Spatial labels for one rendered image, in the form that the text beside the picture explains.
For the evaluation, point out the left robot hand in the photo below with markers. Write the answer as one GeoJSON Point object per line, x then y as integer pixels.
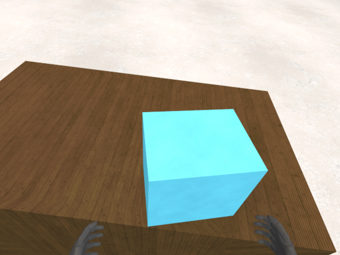
{"type": "Point", "coordinates": [81, 244]}

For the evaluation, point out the right robot hand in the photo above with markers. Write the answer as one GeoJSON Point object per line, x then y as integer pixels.
{"type": "Point", "coordinates": [280, 241]}

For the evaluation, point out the pedestal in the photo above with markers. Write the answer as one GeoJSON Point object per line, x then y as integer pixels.
{"type": "Point", "coordinates": [71, 153]}

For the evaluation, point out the carton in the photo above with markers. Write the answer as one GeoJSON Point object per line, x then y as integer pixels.
{"type": "Point", "coordinates": [197, 164]}

